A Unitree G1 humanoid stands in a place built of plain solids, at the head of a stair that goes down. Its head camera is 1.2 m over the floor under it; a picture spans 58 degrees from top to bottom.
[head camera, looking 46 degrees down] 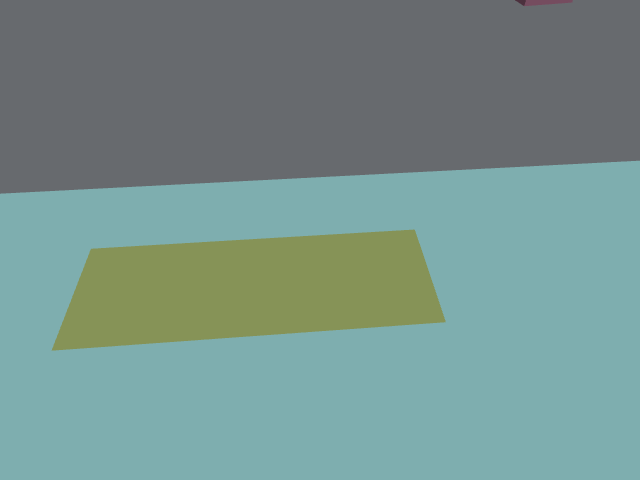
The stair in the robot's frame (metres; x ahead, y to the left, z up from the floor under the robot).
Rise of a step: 0.11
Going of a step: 0.54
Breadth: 1.36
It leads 5 degrees to the left of straight ahead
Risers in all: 3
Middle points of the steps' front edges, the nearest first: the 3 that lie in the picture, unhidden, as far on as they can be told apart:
0.74 0.22 0.00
1.27 0.27 -0.11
1.81 0.31 -0.22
